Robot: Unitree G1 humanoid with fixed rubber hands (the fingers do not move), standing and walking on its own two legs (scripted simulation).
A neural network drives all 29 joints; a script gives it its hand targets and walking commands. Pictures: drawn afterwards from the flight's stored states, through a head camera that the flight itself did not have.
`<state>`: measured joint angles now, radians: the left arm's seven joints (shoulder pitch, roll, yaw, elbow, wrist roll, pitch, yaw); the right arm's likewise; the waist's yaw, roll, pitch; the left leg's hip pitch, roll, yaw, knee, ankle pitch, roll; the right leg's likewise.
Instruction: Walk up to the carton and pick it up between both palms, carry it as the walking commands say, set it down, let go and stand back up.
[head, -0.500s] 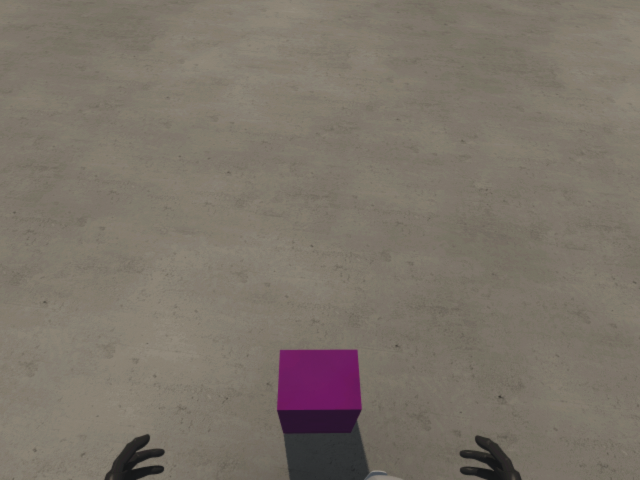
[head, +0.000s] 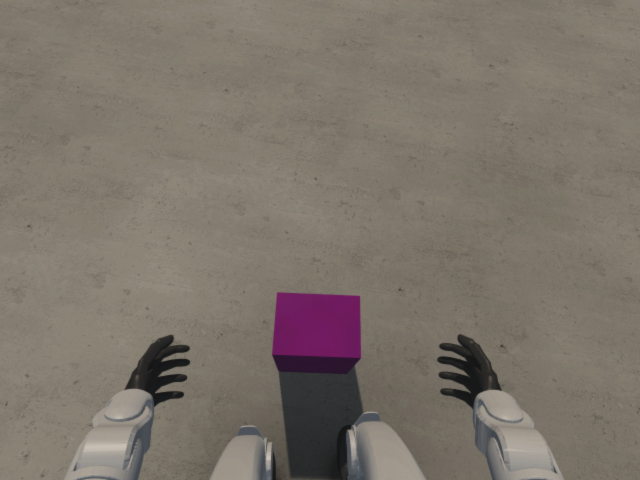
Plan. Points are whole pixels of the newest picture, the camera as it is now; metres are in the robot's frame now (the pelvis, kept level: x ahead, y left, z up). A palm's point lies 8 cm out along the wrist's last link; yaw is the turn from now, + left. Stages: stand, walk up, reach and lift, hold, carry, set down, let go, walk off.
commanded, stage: reach and lift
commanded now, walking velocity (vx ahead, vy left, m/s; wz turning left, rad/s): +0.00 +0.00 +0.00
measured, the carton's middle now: (315, 337) +0.41 -0.04 -0.57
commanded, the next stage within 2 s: none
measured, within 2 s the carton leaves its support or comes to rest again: neither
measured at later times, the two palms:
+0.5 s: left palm (189, 294) +0.39 +0.17 -0.13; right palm (447, 301) +0.36 -0.22 -0.13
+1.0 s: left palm (208, 254) +0.48 +0.15 -0.18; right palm (431, 267) +0.44 -0.23 -0.18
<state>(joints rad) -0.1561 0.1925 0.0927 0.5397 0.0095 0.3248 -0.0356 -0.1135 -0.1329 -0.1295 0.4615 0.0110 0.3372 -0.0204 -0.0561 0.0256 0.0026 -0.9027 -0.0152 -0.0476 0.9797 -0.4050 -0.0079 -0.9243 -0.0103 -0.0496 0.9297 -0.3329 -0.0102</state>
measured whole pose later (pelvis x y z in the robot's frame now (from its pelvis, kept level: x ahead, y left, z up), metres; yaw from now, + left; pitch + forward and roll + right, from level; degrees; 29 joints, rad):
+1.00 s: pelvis -0.01 +0.00 -0.05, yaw -1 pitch +44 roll +0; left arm -1.00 0.20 0.25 0.76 0.02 0.11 0.02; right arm -0.92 -0.16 -0.38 0.69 -0.05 0.09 -0.04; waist -0.04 0.01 0.01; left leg -1.49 -0.02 -0.02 1.11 -0.38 -0.01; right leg -1.52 -0.01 -0.02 1.06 -0.29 0.00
